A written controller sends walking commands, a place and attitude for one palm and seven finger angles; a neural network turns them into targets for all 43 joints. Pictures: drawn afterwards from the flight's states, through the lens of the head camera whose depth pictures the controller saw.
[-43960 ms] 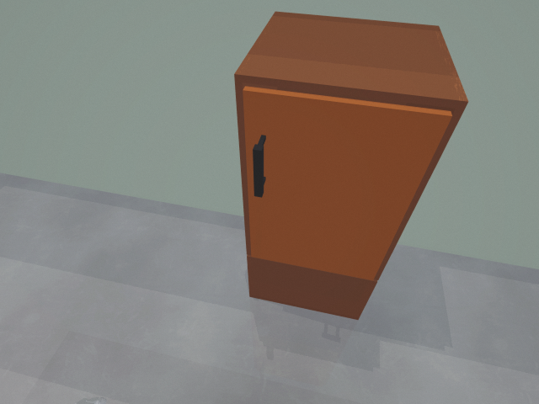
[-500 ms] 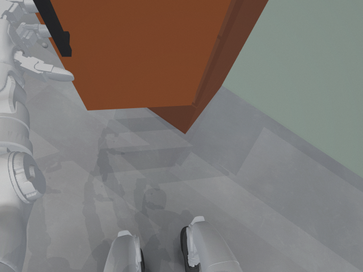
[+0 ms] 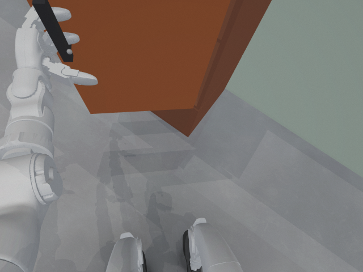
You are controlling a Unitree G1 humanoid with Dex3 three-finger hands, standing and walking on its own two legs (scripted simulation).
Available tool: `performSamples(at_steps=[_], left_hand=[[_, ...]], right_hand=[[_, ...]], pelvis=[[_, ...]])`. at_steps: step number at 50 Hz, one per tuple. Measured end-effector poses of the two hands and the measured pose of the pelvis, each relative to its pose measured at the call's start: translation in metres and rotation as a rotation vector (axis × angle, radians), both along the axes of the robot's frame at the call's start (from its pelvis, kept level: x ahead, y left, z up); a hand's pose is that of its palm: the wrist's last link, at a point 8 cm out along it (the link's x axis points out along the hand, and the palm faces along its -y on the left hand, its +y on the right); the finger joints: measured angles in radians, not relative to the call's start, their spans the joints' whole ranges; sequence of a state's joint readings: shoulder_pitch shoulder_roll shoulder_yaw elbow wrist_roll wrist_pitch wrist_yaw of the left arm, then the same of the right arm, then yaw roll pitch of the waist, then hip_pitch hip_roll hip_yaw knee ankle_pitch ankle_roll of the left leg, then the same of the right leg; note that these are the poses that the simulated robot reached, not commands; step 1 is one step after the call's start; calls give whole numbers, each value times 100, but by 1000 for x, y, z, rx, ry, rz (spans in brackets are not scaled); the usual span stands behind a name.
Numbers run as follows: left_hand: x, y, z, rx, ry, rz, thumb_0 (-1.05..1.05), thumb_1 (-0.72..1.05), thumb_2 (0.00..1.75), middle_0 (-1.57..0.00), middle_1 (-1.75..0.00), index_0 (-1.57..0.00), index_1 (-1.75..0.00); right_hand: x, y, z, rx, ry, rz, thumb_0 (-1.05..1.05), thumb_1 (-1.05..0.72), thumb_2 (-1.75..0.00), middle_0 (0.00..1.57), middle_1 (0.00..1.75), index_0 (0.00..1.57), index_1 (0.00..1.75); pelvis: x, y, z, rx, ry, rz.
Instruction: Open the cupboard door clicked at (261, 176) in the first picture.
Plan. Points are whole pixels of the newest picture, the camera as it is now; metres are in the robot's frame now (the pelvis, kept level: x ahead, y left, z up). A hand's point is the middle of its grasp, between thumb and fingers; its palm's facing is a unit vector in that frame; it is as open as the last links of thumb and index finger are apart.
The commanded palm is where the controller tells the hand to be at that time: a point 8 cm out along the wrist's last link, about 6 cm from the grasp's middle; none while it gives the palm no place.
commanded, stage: slide the fingers in behind the handle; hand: left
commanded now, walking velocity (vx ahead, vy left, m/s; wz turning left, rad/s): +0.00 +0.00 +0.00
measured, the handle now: (56, 26) +0.61 +0.19 +0.08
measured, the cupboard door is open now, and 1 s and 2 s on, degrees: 42 43 76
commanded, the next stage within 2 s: close the thumb around the handle in 0.38 s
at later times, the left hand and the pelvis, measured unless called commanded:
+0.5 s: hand (70, 49) +0.56 +0.16 +0.07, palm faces -0.01 -1.00 -0.01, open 14.0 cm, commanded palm +0.54 +0.19 +0.07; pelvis +0.00 +0.00 +0.00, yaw -1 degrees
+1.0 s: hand (70, 49) +0.56 +0.16 +0.07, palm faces +0.00 -1.00 -0.01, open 7.2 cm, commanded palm +0.54 +0.20 +0.07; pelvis +0.00 +0.00 +0.00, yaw +0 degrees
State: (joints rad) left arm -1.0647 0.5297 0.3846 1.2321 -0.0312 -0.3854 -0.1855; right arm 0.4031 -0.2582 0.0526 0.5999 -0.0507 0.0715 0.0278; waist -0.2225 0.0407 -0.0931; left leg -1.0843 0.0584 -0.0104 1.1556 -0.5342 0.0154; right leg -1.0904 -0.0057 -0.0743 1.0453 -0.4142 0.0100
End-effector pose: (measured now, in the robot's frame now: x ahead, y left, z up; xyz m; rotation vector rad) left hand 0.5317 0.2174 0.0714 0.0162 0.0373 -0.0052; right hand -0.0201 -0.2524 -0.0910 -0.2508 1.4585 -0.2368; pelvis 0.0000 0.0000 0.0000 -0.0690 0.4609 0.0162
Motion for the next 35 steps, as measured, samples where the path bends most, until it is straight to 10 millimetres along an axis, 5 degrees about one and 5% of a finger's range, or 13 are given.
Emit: performSamples(at_steps=[27, 35], left_hand=[[8, -1, -3, 4, 4, -2, -1, -50, 31, -30, -121, -30, -120], [9, -2, -4, 3, 8, 2, -1, -29, 39, -32, -123, -31, -122]], right_hand=[[-13, -2, 2, -13, 24, -19, 0, -91, -90, 20, 30, 20, 30], [-11, 2, 0, -5, 26, -13, 0, -91, -90, 20, 30, 21, 30]], pelvis=[[-1, -1, -2, 0, 16, -9], [0, 1, -2, -1, 18, -6]])
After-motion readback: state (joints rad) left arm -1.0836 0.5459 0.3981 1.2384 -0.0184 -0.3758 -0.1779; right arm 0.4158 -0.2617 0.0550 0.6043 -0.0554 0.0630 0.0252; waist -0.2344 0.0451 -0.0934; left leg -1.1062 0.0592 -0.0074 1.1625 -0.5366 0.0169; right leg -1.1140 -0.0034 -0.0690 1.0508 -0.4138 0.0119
